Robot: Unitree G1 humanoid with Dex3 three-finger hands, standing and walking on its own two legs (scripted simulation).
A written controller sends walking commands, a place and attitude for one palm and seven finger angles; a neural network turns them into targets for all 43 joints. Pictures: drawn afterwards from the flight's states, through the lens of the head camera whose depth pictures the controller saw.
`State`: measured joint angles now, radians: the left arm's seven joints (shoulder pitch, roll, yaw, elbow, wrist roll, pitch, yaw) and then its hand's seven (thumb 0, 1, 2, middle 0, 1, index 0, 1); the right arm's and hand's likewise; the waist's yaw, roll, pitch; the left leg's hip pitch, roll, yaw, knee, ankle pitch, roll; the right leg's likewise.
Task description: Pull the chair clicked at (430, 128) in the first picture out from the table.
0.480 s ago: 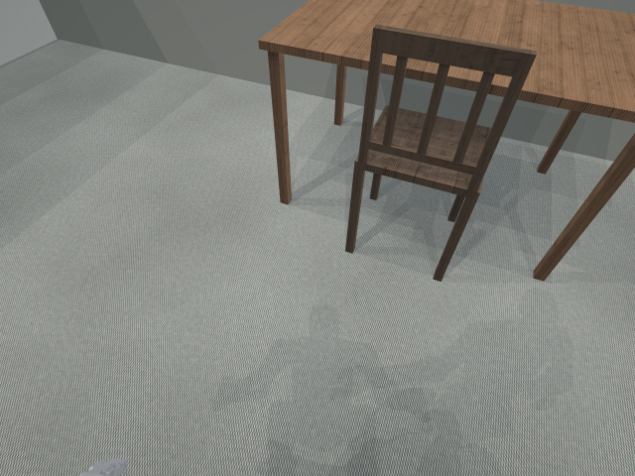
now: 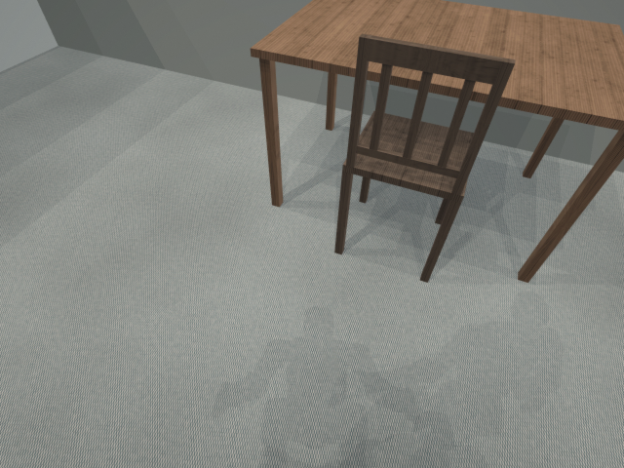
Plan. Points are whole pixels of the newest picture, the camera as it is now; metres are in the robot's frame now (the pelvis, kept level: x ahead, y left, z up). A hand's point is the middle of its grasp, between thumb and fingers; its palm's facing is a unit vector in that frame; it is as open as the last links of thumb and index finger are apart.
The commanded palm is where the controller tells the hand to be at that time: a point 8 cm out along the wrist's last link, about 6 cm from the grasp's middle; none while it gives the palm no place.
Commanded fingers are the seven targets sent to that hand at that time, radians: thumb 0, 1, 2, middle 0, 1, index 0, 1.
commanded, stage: stand and wait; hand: left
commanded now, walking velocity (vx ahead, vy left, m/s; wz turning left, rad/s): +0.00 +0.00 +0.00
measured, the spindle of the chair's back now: (416, 117) +1.02 -0.24 -0.09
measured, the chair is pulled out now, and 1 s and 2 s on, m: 0.00 0.00 0.00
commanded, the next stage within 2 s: look at it before walking up in 0.34 s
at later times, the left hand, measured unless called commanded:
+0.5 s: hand out of the picture +0.08 +0.24 -0.15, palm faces -0.03 -0.94 -0.33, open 7.4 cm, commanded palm none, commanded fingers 0.00 0.90 0.90 -0.20 -0.30 -0.20 -0.30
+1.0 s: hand out of the picture +0.06 +0.25 -0.15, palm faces -0.03 -0.94 -0.33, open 7.4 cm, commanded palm none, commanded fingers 0.00 0.90 0.90 -0.20 -0.30 -0.20 -0.30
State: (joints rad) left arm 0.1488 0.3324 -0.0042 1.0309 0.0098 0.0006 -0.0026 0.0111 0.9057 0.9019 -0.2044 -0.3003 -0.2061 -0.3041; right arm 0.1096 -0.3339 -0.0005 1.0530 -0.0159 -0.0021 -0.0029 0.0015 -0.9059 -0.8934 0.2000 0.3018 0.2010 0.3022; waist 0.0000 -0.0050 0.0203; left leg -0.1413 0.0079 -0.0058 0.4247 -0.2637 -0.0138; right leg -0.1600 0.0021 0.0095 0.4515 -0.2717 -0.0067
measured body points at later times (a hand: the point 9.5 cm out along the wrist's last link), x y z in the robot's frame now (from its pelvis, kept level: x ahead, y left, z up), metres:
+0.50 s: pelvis -0.01 +0.00 +0.00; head +0.00 +0.00 +0.45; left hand +0.08 +0.29 -0.13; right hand +0.06 -0.29 -0.13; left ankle -0.02 +0.13 -0.74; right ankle -0.02 -0.11 -0.74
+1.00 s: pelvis -0.01 +0.00 +0.00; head +0.00 +0.00 +0.45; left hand +0.07 +0.30 -0.13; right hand +0.07 -0.29 -0.13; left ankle -0.02 +0.13 -0.74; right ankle -0.02 -0.11 -0.74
